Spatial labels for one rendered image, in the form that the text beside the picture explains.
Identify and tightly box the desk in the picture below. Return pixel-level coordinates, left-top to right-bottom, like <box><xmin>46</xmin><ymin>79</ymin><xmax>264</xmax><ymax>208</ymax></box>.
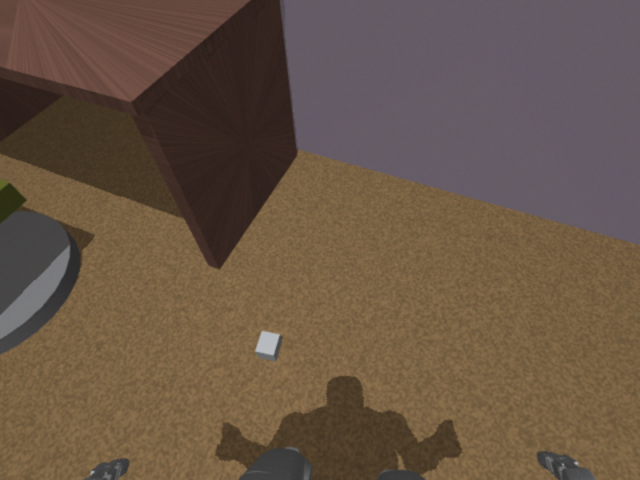
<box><xmin>0</xmin><ymin>0</ymin><xmax>297</xmax><ymax>270</ymax></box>

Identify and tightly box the office chair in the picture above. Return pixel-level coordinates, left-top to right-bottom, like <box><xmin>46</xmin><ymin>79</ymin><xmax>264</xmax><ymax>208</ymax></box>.
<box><xmin>0</xmin><ymin>179</ymin><xmax>80</xmax><ymax>354</ymax></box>

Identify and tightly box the right robot hand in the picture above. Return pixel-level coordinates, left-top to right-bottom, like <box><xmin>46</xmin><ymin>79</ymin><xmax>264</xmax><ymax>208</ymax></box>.
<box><xmin>537</xmin><ymin>451</ymin><xmax>597</xmax><ymax>480</ymax></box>

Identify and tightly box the small box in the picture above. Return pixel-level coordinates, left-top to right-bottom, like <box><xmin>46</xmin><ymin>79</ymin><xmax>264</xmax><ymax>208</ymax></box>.
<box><xmin>255</xmin><ymin>331</ymin><xmax>282</xmax><ymax>362</ymax></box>

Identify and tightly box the left robot hand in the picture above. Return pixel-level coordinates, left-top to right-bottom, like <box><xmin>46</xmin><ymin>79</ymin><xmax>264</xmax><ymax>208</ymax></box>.
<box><xmin>83</xmin><ymin>458</ymin><xmax>129</xmax><ymax>480</ymax></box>

